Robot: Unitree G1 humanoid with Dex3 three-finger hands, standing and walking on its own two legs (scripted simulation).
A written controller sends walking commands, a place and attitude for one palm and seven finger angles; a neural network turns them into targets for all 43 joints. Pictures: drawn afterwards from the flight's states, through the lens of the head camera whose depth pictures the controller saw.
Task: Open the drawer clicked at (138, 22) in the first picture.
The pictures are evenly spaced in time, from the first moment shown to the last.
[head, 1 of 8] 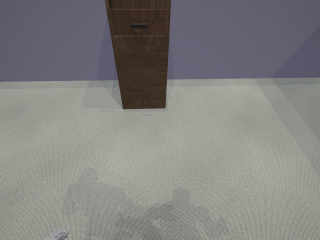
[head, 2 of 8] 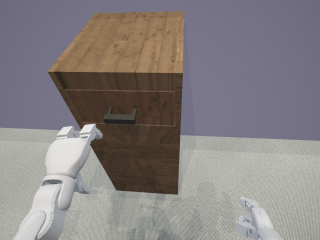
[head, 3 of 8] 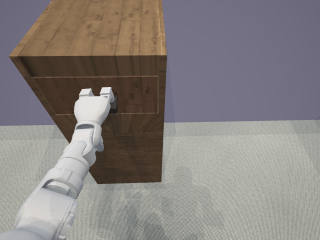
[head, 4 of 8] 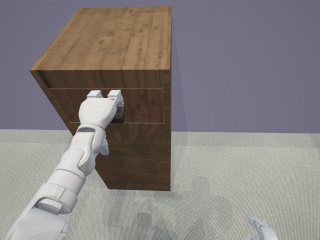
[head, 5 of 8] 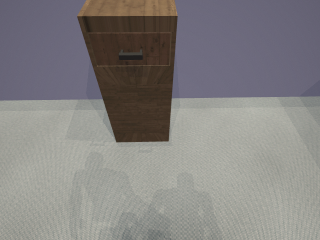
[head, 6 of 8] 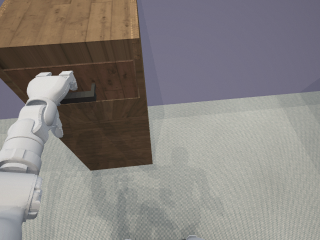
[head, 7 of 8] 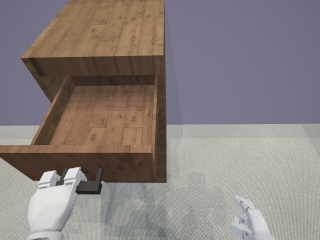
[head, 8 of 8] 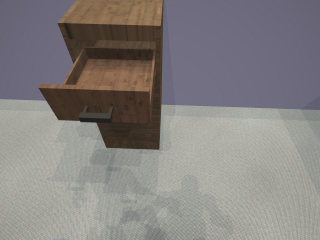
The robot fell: no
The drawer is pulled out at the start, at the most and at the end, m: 0.00 0.30 0.30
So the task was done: yes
